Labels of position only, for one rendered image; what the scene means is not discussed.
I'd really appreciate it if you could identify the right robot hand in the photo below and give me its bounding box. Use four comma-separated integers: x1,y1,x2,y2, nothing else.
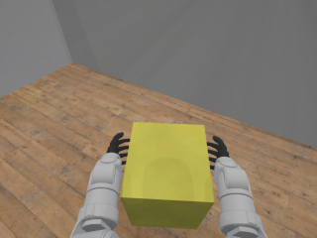
206,136,230,171

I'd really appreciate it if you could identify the carton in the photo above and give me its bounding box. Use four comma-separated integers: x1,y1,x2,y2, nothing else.
120,122,215,230

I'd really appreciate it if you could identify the left robot forearm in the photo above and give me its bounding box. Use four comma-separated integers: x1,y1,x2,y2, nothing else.
69,153,122,238

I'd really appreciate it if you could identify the left robot hand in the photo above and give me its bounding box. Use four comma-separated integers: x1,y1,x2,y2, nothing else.
107,132,131,166

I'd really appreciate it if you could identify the right robot forearm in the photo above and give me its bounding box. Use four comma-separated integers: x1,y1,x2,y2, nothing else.
213,157,267,238

